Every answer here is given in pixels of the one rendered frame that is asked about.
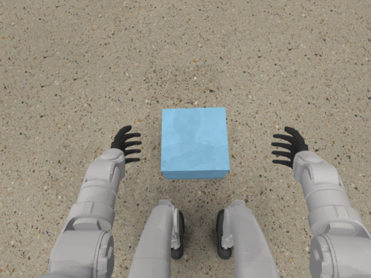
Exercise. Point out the carton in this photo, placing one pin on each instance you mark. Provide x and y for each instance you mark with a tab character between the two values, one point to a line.
194	143

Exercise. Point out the left robot upper arm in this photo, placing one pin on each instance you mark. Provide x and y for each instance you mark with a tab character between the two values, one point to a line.
82	254

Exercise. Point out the robot right shin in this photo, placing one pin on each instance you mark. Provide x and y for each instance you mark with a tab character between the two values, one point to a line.
227	241

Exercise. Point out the right robot hand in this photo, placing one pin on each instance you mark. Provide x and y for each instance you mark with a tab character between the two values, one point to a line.
297	145

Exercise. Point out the left robot forearm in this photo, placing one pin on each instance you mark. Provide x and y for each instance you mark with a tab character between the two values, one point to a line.
94	209

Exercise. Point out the left robot hand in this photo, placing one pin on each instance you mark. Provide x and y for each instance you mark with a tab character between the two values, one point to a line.
119	143

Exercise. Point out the right robot upper arm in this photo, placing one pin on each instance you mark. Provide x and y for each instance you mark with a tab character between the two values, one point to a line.
340	256

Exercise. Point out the robot right foot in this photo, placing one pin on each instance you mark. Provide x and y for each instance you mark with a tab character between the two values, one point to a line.
223	252

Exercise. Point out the right robot forearm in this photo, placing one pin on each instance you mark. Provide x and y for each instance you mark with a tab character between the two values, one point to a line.
330	210

